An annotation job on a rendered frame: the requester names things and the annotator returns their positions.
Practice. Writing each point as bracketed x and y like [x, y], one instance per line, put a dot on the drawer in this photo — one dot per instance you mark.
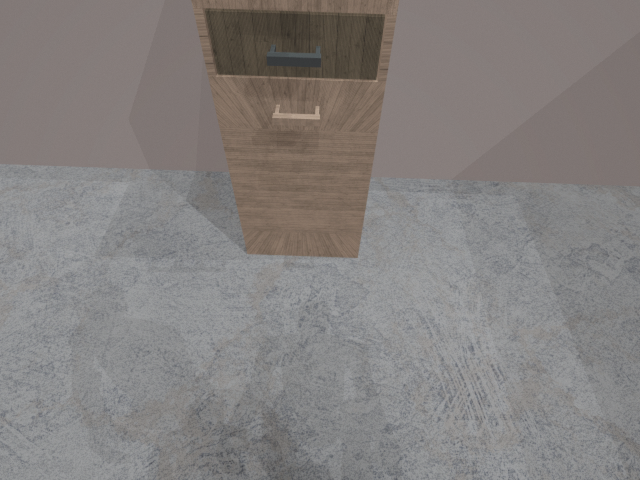
[349, 43]

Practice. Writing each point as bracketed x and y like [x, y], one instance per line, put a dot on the cabinet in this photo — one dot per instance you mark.
[299, 190]

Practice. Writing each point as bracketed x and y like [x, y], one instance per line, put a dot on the handle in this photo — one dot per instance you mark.
[296, 119]
[293, 59]

